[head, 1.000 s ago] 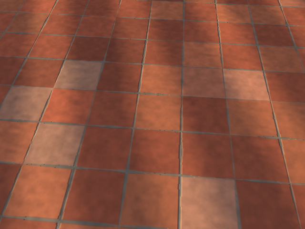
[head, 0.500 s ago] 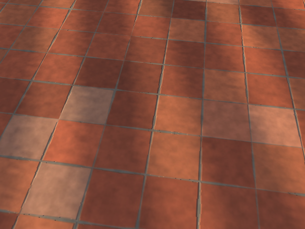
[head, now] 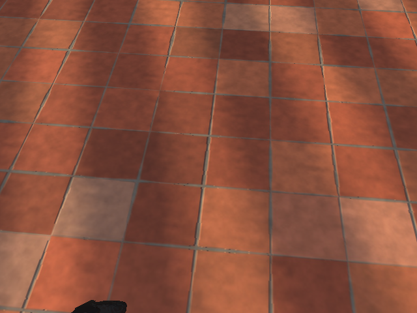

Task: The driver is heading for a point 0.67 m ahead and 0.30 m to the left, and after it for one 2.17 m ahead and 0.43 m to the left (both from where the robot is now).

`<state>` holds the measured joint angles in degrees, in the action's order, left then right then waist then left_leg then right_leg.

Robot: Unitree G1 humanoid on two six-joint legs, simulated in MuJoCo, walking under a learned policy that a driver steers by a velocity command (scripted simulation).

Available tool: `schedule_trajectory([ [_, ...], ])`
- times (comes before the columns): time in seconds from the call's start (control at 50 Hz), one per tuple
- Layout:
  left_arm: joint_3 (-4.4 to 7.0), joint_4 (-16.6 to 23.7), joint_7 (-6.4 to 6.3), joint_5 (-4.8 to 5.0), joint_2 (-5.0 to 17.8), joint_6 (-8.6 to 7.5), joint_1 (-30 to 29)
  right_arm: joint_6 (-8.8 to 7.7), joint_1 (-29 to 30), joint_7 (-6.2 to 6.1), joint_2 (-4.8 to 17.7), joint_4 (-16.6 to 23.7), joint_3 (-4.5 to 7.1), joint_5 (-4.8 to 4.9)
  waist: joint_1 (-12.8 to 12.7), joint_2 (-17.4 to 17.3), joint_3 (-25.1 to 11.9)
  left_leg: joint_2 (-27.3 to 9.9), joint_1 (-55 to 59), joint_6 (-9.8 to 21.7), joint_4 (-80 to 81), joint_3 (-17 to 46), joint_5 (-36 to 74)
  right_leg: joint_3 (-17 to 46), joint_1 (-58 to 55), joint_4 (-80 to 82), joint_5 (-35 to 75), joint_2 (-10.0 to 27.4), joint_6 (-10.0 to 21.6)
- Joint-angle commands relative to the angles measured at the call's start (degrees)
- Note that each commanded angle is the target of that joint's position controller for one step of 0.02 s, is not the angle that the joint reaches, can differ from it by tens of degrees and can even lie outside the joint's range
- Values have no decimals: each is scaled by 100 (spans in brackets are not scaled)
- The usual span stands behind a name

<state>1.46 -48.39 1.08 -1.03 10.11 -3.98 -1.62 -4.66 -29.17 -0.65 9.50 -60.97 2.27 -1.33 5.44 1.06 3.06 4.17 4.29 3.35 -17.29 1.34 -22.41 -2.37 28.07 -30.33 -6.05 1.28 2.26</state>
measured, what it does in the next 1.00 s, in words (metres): walks ahead, turning left: right foot, then left foot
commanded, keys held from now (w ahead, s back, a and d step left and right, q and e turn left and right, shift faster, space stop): w+q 1.00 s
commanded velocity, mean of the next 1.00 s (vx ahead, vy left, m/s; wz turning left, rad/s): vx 0.50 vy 0.00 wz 0.55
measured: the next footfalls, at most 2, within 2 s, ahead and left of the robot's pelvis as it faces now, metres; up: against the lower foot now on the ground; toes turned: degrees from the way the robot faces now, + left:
right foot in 0.02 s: +0.17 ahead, -0.11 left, +0.00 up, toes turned -1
left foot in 0.56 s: +0.39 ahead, +0.15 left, +0.00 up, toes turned +25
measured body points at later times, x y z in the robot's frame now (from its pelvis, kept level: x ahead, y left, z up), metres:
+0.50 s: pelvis +0.24 +0.01 +0.00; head +0.28 +0.03 +0.45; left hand +0.13 +0.24 -0.14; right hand +0.50 -0.14 -0.10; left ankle +0.35 +0.14 -0.71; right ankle +0.14 -0.11 -0.73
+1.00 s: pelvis +0.48 +0.13 +0.01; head +0.51 +0.16 +0.46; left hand +0.54 +0.44 -0.09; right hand +0.61 -0.12 -0.11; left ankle +0.36 +0.13 -0.73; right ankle +0.71 +0.09 -0.68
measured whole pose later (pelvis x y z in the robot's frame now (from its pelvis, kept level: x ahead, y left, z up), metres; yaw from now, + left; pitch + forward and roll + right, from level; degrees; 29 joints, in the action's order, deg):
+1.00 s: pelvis +0.48 +0.13 +0.01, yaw +35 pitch +2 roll +0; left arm 2.1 -41.5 1.7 -2.1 14.1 -1.1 1.7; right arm -2.9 -25.7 0.0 14.9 -49.8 4.1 -0.5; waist 5.4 2.3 2.0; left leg 8.2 0.2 7.0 -15.8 8.9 -16.8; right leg 1.5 37.3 -40.4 -3.0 4.1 -2.4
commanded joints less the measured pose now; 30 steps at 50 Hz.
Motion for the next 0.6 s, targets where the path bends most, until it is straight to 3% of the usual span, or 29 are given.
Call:
schedule_trajectory([
  [0.02,377,-225,-173,-142,1148,-219,2181,-63,368,16,866,473,181,88,-1301,-66,-1182,-905,-1359,464,-2660,454,3758,670,-3021,545,-358,557,410],
  [0.04,531,-150,-204,-304,1787,-204,2666,-43,-162,13,198,699,59,331,-1154,1081,-2141,-60,-3249,206,-4665,-115,533,2977,-4805,738,-726,2329,971],
  [0.06,507,-109,-176,-161,1543,-77,2336,8,-153,-14,675,691,176,210,-1017,1042,-2229,-63,-3880,270,-5470,151,-708,4124,-4446,1375,-1206,2512,1196],
  [0.08,384,6,-164,-116,1074,-47,1769,67,164,-8,797,705,236,123,-774,465,-1262,-438,-4103,293,-5660,245,-262,3277,-3592,1492,-1670,2302,1053],
  [0.1,295,33,-147,-79,723,-76,1449,82,516,48,696,758,225,76,-731,104,-648,-653,-4047,267,-5437,230,143,2476,-2799,1709,-1443,2011,917],
  [0.14,232,-90,-187,-51,514,-150,1418,203,663,142,553,837,248,-46,-498,372,-182,-891,-3739,195,-5042,190,429,1401,-1968,1993,-689,1570,628],
  [0.18,236,-205,-189,-11,511,-257,1662,338,689,217,429,892,241,-78,-412,371,-192,-914,-3692,139,-5020,97,646,908,-1851,2092,-40,1491,610],
  [0.24,273,-299,-175,11,636,-348,1903,425,1241,298,441,1150,238,-82,-397,294,-95,-1011,-4221,64,-4790,39,1200,321,-2019,2215,522,1472,649],
  [0.36,285,-403,-176,-8,775,-337,2236,405,2547,446,402,1674,117,-60,-613,315,167,-928,-4119,13,-2883,-438,2281,-670,-2210,2215,1211,1288,549],
  [0.44,335,-521,-233,-18,977,-241,2618,397,3087,493,504,1939,104,-97,-773,311,255,-786,-3965,230,-2131,-792,1833,-960,-2949,1972,1829,1506,505],
  [0.5,383,-563,-278,-37,1188,-103,2669,400,2836,442,642,1938,170,-136,-608,487,-6,-327,-3332,526,-1858,-1087,960,-1257,-3414,967,4040,1551,410],
  [0.52,406,-562,-279,-39,1278,-37,2664,381,2411,412,729,1833,223,-134,-430,513,-266,-104,-2875,654,-1730,-1137,723,-1311,-3488,228,4603,1546,399],
  [0.54,415,-526,-264,-16,1334,28,2617,326,1694,360,843,1621,302,-150,-123,397,-691,111,-1979,802,-1348,-1117,827,-1399,-3235,-880,4413,1494,324],
  [0.56,391,-392,-243,-9,1274,50,2549,278,762,271,1212,1344,452,-222,289,-17,-1258,-275,-505,1058,-1007,-358,680,-1433,-2160,-2458,3006,1362,123],
  [0.58,240,69,-127,54,558,11,2690,276,764,198,1929,1418,610,-207,-79,-1416,-1698,-2092,1329,1818,-754,2547,523,-1297,504,-4478,-2004,411,-238],
  [0.6,338,302,-86,4,1022,-59,1994,366,513,157,1998,1535,624,-48,191,-730,-1944,-2447,1402,2041,42,4114,657,0,1323,-5223,-2508,-67,-314],
])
